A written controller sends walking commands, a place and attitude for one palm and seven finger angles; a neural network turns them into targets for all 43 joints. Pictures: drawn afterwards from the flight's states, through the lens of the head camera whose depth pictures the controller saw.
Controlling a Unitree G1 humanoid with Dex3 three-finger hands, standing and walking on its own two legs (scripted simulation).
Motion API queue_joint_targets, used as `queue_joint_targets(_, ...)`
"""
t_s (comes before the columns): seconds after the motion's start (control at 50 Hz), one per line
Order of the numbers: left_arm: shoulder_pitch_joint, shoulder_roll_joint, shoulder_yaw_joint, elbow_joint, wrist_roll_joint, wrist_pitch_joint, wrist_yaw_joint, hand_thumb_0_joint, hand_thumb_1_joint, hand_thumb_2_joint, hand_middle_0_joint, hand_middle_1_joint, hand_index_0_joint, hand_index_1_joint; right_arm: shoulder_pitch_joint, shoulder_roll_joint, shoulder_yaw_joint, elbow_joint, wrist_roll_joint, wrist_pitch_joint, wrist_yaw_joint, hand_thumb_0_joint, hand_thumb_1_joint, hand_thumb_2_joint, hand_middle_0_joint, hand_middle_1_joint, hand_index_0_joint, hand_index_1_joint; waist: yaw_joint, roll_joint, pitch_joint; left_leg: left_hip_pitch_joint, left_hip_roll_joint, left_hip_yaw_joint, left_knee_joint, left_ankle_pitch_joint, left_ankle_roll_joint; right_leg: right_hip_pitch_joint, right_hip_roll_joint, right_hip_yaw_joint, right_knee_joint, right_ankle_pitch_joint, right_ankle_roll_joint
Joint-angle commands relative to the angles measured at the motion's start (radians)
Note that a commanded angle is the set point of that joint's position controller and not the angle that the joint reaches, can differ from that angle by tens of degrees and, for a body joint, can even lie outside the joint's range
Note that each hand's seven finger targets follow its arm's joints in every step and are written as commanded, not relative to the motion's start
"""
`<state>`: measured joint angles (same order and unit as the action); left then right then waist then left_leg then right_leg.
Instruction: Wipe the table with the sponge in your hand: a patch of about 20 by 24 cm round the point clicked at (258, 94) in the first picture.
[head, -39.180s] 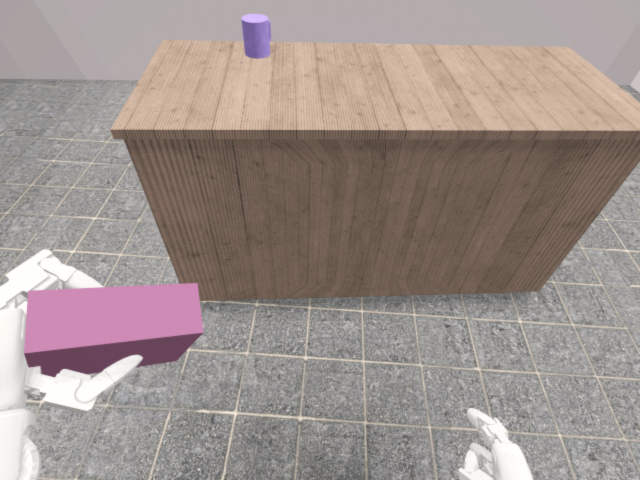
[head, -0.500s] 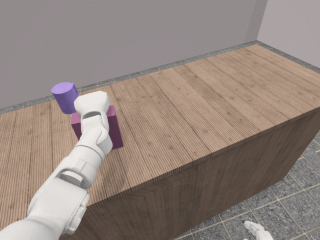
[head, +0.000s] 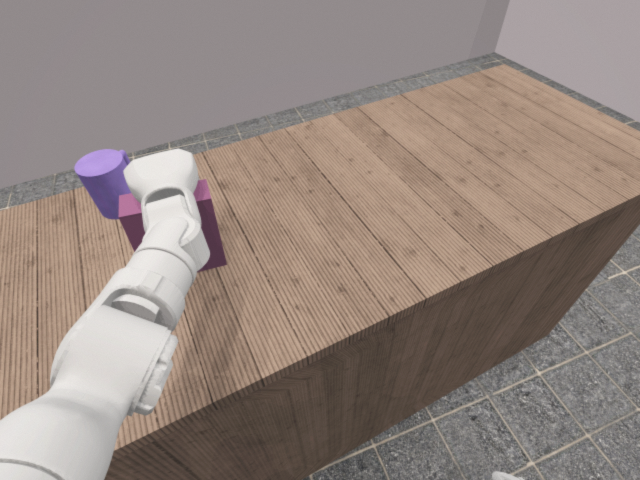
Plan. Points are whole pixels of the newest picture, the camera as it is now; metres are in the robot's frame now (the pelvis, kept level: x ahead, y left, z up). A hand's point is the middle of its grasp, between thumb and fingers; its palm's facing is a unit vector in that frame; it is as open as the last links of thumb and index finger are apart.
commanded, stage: wipe back along the third lane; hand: left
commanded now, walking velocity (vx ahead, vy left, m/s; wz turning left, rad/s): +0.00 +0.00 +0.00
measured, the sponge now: (180, 243) +0.44 +0.21 +0.05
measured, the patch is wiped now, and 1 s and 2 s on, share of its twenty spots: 0.90 0.90 0.90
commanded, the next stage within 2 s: slide back across to the middle lane in 1.60 s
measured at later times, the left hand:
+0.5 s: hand (175, 223) +0.42 +0.20 +0.11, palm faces +0.02 -0.05 -1.00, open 9.4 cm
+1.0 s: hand (191, 248) +0.38 +0.16 +0.12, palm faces +0.09 -0.05 -0.99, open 9.4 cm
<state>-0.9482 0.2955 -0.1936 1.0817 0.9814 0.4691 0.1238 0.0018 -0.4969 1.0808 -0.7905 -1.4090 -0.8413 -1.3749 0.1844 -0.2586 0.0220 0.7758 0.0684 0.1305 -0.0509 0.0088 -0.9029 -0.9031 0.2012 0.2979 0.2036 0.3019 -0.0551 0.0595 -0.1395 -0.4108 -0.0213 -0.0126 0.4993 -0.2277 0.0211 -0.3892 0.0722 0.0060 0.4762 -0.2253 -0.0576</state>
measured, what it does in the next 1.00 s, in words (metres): stands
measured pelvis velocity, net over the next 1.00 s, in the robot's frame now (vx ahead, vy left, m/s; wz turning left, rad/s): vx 0.02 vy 0.01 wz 0.02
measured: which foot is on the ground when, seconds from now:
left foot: down 0.00-1.00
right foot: down 0.00-1.00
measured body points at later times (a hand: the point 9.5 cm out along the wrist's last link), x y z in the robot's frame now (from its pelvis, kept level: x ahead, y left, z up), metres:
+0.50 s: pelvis +0.02 +0.02 +0.00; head +0.00 +0.00 +0.45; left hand +0.42 +0.19 +0.17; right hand +0.21 -0.20 -0.10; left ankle +0.01 +0.11 -0.74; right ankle +0.00 -0.08 -0.74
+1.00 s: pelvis +0.02 +0.01 +0.00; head -0.03 -0.03 +0.45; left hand +0.37 +0.16 +0.17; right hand +0.26 -0.19 -0.08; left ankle +0.01 +0.11 -0.74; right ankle +0.00 -0.08 -0.74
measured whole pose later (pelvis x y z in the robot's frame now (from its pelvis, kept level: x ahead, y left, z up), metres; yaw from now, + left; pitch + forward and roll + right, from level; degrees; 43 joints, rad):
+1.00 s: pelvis +0.02 +0.01 +0.00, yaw +1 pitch +1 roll +0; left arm -0.52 0.17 -0.48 0.43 0.96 0.75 0.10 0.01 -0.44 1.07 -0.73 -1.47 -0.78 -1.44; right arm -0.01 -0.24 0.05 0.68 0.09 0.26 0.05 0.01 -0.90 -0.90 0.20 0.30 0.20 0.30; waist 0.06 0.08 -0.15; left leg -0.23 -0.04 -0.02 0.49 -0.27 0.03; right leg -0.21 0.05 0.00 0.48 -0.28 -0.05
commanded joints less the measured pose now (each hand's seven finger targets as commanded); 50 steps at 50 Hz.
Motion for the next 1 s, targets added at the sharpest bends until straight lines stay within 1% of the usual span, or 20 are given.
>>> queue_joint_targets(0.0,-0.347,0.11,-0.027,-0.142,0.037,-0.003,0.043,0.0,0.1,1.3,-1.2,-1.6,-1.2,-1.6,-0.089,-0.115,-0.051,-0.139,-0.001,-0.04,0.005,0.0,-0.9,-0.9,0.2,0.3,0.2,0.3,0.021,-0.067,-0.311,0.13,0.005,-0.001,-0.027,0.205,0.023,0.155,-0.049,0.018,-0.049,0.302,0.01)
queue_joint_targets(0.06,-0.249,0.063,-0.044,-0.169,0.031,0.004,0.047,0.0,0.1,1.3,-1.2,-1.6,-1.2,-1.6,-0.091,-0.115,-0.057,-0.148,-0.004,-0.033,0.02,0.0,-0.9,-0.9,0.2,0.3,0.2,0.3,0.037,-0.089,-0.306,0.157,0.01,-0.001,-0.023,0.233,0.024,0.159,-0.042,0.011,-0.051,0.325,0.006)
queue_joint_targets(0.1,-0.225,0.06,-0.025,-0.215,-0.003,0.012,0.053,0.0,0.1,1.3,-1.2,-1.6,-1.2,-1.6,-0.124,-0.112,-0.057,-0.161,0.002,-0.03,0.02,0.0,-0.9,-0.9,0.2,0.3,0.2,0.3,0.048,-0.125,-0.308,0.152,0.01,-0.002,-0.032,0.238,0.026,0.186,-0.044,0.009,-0.055,0.335,0.008)
queue_joint_targets(0.14,-0.206,0.043,-0.041,-0.215,-0.03,0.044,0.063,0.0,0.1,1.3,-1.2,-1.6,-1.2,-1.6,-0.144,-0.113,-0.051,-0.162,0.008,-0.024,0.021,0.0,-0.9,-0.9,0.2,0.3,0.2,0.3,0.048,-0.146,-0.251,0.141,0.008,0.0,-0.047,0.196,0.026,0.176,-0.043,0.006,-0.071,0.294,0.013)
queue_joint_targets(0.2,-0.205,0.036,-0.042,-0.256,-0.048,0.088,0.064,0.0,0.1,1.3,-1.2,-1.6,-1.2,-1.6,-0.191,-0.109,-0.044,-0.17,0.017,-0.019,0.025,0.0,-0.9,-0.9,0.2,0.3,0.2,0.3,0.06,-0.138,-0.233,0.146,0.007,-0.004,-0.061,0.199,0.023,0.181,-0.044,0.0,-0.073,0.28,0.008)
queue_joint_targets(0.24,-0.197,-0.007,-0.096,-0.273,-0.026,0.119,0.054,0.0,0.1,1.3,-1.2,-1.6,-1.2,-1.6,-0.204,-0.108,-0.043,-0.166,0.016,-0.01,0.029,0.0,-0.9,-0.9,0.2,0.3,0.2,0.3,0.051,-0.107,-0.202,0.179,0.011,-0.006,-0.063,0.197,0.019,0.143,-0.037,-0.008,-0.079,0.245,0.002)
queue_joint_targets(0.26,-0.193,-0.016,-0.108,-0.285,-0.019,0.133,0.047,0.0,0.1,1.3,-1.2,-1.6,-1.2,-1.6,-0.213,-0.104,-0.04,-0.17,0.017,-0.006,0.032,0.0,-0.9,-0.9,0.2,0.3,0.2,0.3,0.058,-0.075,-0.202,0.19,0.01,-0.007,-0.064,0.2,0.018,0.138,-0.036,-0.007,-0.08,0.234,-0.004)
queue_joint_targets(0.3,-0.226,-0.04,-0.128,-0.328,-0.018,0.14,0.031,0.0,0.1,1.3,-1.2,-1.6,-1.2,-1.6,-0.231,-0.097,-0.04,-0.182,0.018,-0.001,0.032,0.0,-0.9,-0.9,0.2,0.3,0.2,0.3,0.052,-0.078,-0.227,0.213,0.013,-0.017,-0.06,0.223,0.017,0.142,-0.035,-0.015,-0.072,0.237,-0.009)
queue_joint_targets(0.34,-0.193,0.005,-0.096,-0.314,-0.016,0.154,0.027,0.0,0.1,1.3,-1.2,-1.6,-1.2,-1.6,-0.235,-0.104,-0.037,-0.18,0.013,0.009,0.031,0.0,-0.9,-0.9,0.2,0.3,0.2,0.3,0.061,-0.102,-0.233,0.214,0.012,-0.019,-0.063,0.213,0.016,0.159,-0.034,-0.013,-0.073,0.225,-0.009)
queue_joint_targets(0.38,-0.174,0.0,-0.104,-0.342,-0.02,0.16,0.019,0.0,0.1,1.3,-1.2,-1.6,-1.2,-1.6,-0.259,-0.1,-0.031,-0.193,0.015,0.017,0.027,0.0,-0.9,-0.9,0.2,0.3,0.2,0.3,0.067,-0.111,-0.238,0.215,0.009,-0.015,-0.067,0.218,0.013,0.177,-0.038,-0.009,-0.074,0.239,-0.009)
queue_joint_targets(0.4,-0.194,-0.053,-0.138,-0.37,-0.025,0.153,0.012,0.0,0.1,1.3,-1.2,-1.6,-1.2,-1.6,-0.272,-0.091,-0.031,-0.205,0.016,0.017,0.029,0.0,-0.9,-0.9,0.2,0.3,0.2,0.3,0.062,-0.111,-0.246,0.226,0.012,-0.021,-0.064,0.24,0.012,0.172,-0.037,-0.019,-0.064,0.251,-0.012)
queue_joint_targets(0.48,-0.183,-0.098,-0.184,-0.391,-0.008,0.164,0.004,0.0,0.1,1.3,-1.2,-1.6,-1.2,-1.6,-0.286,-0.089,-0.03,-0.207,0.015,0.03,0.039,0.0,-0.9,-0.9,0.2,0.3,0.2,0.3,0.056,-0.102,-0.204,0.251,0.017,-0.029,-0.062,0.235,0.008,0.126,-0.031,-0.027,-0.067,0.216,-0.02)
queue_joint_targets(0.56,-0.121,-0.144,-0.211,-0.44,-0.018,0.169,0.005,0.0,0.1,1.3,-1.2,-1.6,-1.2,-1.6,-0.307,-0.084,-0.033,-0.22,0.012,0.034,0.059,0.0,-0.9,-0.9,0.2,0.3,0.2,0.3,0.072,-0.077,-0.244,0.278,0.014,-0.033,-0.038,0.305,0.005,0.151,-0.031,-0.032,-0.041,0.287,-0.029)
queue_joint_targets(0.6,-0.112,-0.157,-0.209,-0.491,-0.037,0.169,0.0,0.0,0.1,1.3,-1.2,-1.6,-1.2,-1.6,-0.328,-0.078,-0.032,-0.234,0.014,0.037,0.064,0.0,-0.9,-0.9,0.2,0.3,0.2,0.3,0.075,-0.115,-0.273,0.277,0.014,-0.035,-0.029,0.342,0.008,0.185,-0.034,-0.033,-0.032,0.345,-0.028)
queue_joint_targets(0.66,-0.015,-0.114,-0.188,-0.525,-0.033,0.199,0.001,0.0,0.1,1.3,-1.2,-1.6,-1.2,-1.6,-0.345,-0.088,-0.029,-0.235,0.011,0.054,0.073,0.0,-0.9,-0.9,0.2,0.3,0.2,0.3,0.092,-0.123,-0.256,0.263,0.011,-0.025,-0.03,0.348,0.007,0.221,-0.039,-0.025,-0.032,0.393,-0.027)
queue_joint_targets(0.7,-0.022,-0.172,-0.233,-0.576,-0.048,0.205,-0.01,0.0,0.1,1.3,-1.2,-1.6,-1.2,-1.6,-0.371,-0.076,-0.026,-0.252,0.019,0.057,0.081,0.0,-0.9,-0.9,0.2,0.3,0.2,0.3,0.086,-0.133,-0.236,0.257,0.014,-0.03,-0.027,0.363,0.011,0.221,-0.041,-0.031,-0.022,0.409,-0.028)
queue_joint_targets(0.76,0.067,-0.136,-0.224,-0.623,-0.04,0.236,-0.016,0.0,0.1,1.3,-1.2,-1.6,-1.2,-1.6,-0.391,-0.086,-0.024,-0.253,0.016,0.069,0.092,0.0,-0.9,-0.9,0.2,0.3,0.2,0.3,0.102,-0.116,-0.234,0.267,0.011,-0.021,-0.026,0.365,0.011,0.239,-0.041,-0.023,-0.025,0.425,-0.029)
queue_joint_targets(0.8,0.091,-0.173,-0.252,-0.679,-0.055,0.245,-0.029,0.0,0.1,1.3,-1.2,-1.6,-1.2,-1.6,-0.415,-0.078,-0.021,-0.273,0.02,0.07,0.098,0.0,-0.9,-0.9,0.2,0.3,0.2,0.3,0.104,-0.123,-0.235,0.262,0.01,-0.021,-0.021,0.387,0.016,0.26,-0.044,-0.024,-0.014,0.462,-0.03)
queue_joint_targets(0.82,0.126,-0.153,-0.248,-0.689,-0.053,0.253,-0.031,0.0,0.1,1.3,-1.2,-1.6,-1.2,-1.6,-0.415,-0.086,-0.021,-0.267,0.018,0.074,0.101,0.0,-0.9,-0.9,0.2,0.3,0.2,0.3,0.104,-0.132,-0.226,0.266,0.01,-0.021,-0.02,0.377,0.017,0.262,-0.041,-0.022,-0.015,0.463,-0.028)
queue_joint_targets(0.98,0.185,-0.127,-0.247,-0.781,-0.052,0.296,-0.049,0.0,0.1,1.3,-1.2,-1.6,-1.2,-1.6,-0.467,-0.08,-0.008,-0.278,0.028,0.077,0.103,0.0,-0.9,-0.9,0.2,0.3,0.2,0.3,0.115,-0.145,-0.154,0.239,0.005,-0.01,-0.052,0.268,0.017,0.254,-0.041,-0.007,-0.038,0.349,-0.022)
